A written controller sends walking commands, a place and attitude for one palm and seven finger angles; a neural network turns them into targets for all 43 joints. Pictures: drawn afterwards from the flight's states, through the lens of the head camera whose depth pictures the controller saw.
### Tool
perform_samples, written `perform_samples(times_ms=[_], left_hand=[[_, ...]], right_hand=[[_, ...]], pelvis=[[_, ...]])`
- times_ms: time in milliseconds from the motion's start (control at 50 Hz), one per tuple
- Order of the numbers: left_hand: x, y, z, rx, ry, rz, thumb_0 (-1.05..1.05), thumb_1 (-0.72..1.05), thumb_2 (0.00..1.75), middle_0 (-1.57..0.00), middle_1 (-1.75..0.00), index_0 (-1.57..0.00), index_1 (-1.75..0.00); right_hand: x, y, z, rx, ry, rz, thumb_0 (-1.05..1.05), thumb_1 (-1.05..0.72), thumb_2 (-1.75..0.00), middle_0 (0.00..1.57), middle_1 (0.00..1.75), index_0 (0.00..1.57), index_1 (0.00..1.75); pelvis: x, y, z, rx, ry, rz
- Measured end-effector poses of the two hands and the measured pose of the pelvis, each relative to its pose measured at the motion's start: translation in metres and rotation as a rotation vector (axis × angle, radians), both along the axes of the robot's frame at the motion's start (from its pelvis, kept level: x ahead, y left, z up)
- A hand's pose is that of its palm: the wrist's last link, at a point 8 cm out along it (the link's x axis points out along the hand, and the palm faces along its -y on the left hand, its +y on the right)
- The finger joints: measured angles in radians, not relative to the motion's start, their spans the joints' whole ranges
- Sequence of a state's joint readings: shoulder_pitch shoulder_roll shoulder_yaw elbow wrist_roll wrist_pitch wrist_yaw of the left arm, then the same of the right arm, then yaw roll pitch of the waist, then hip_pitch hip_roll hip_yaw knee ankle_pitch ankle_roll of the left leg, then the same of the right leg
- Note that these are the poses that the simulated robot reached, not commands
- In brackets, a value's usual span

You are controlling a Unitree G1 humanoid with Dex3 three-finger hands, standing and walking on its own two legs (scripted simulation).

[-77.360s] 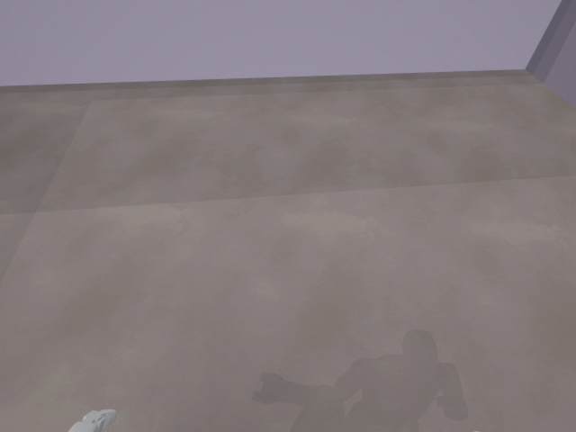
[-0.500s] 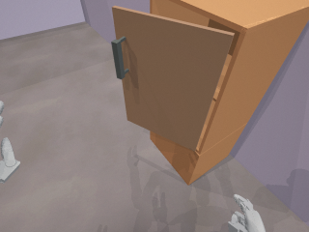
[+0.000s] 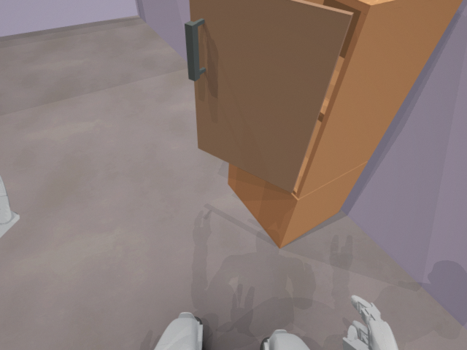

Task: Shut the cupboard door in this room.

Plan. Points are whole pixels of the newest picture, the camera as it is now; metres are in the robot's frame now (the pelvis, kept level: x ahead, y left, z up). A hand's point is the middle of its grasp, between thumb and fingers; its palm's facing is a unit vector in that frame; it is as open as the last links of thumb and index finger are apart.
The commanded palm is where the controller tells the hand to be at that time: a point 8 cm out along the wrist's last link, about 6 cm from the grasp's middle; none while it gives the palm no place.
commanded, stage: stop stepping back and stand still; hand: left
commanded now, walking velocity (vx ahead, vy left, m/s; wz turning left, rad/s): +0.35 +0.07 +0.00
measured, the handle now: (197, 50) +0.85 +0.11 +0.11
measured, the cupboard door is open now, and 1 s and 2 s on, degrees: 26 26 26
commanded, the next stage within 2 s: let the arm hang, fingers relaxed in 1.64 s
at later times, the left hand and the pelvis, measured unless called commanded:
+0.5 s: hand out of the picture +0.05 +0.26 +0.24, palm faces +0.35 -0.81 -0.47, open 7.4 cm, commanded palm +0.03 +0.30 +0.21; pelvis -0.16 +0.03 +0.02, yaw -9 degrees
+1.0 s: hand out of the picture +0.07 +0.27 +0.23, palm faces +0.40 -0.73 -0.55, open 7.4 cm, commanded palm +0.02 +0.30 +0.21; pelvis -0.16 +0.03 +0.02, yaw -8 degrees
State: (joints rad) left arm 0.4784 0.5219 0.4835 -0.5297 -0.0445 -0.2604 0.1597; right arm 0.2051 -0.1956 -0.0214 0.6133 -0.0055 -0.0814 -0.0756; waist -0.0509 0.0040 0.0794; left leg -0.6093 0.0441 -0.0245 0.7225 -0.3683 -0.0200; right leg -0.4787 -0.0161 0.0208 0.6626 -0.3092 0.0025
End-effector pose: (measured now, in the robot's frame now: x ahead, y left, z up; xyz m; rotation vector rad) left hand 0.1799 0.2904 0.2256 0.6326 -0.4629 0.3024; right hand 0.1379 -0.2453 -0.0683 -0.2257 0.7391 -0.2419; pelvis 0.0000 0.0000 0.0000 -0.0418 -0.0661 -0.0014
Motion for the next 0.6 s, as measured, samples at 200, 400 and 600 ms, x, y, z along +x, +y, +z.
perform_samples(times_ms=[200,400,600], left_hand=[[-0.046,0.046,-0.002,-0.139,-0.176,0.016,0.00,0.88,0.90,-0.22,-0.31,-0.22,-0.31],[-0.133,-0.008,-0.008,-0.126,0.076,-0.144,0.01,0.89,0.90,-0.21,-0.31,-0.21,-0.30],[-0.153,0.052,0.019,-0.118,-0.031,0.075,0.00,0.88,0.90,-0.22,-0.31,-0.22,-0.31]], right_hand=[[-0.100,0.028,0.001,-0.024,-0.049,-0.093,0.01,-0.90,-0.90,0.20,0.30,0.20,0.30],[-0.198,0.034,0.015,0.044,0.035,-0.082,0.01,-0.89,-0.90,0.21,0.30,0.21,0.30],[-0.239,0.012,0.012,-0.002,0.073,-0.164,0.02,-0.90,-0.90,0.20,0.30,0.20,0.30]], pelvis=[[-0.069,0.037,-0.010,-0.033,-0.025,-0.120],[-0.140,0.024,0.013,0.062,0.100,-0.174],[-0.168,0.039,0.025,0.061,0.052,-0.165]])
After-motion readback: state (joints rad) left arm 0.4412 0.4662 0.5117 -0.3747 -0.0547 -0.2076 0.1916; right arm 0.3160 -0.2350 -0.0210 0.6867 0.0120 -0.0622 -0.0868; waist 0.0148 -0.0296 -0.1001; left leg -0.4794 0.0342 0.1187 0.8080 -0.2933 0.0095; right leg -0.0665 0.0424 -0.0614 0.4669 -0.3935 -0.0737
